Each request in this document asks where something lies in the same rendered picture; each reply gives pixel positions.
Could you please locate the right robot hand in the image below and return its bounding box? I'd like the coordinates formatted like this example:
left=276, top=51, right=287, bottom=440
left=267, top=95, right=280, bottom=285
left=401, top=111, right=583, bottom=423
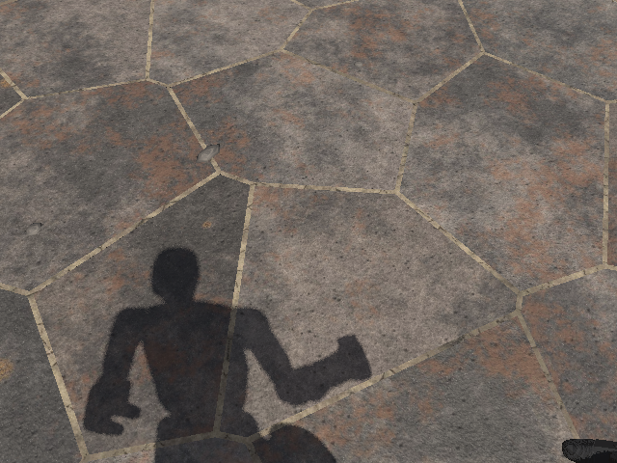
left=562, top=439, right=617, bottom=463

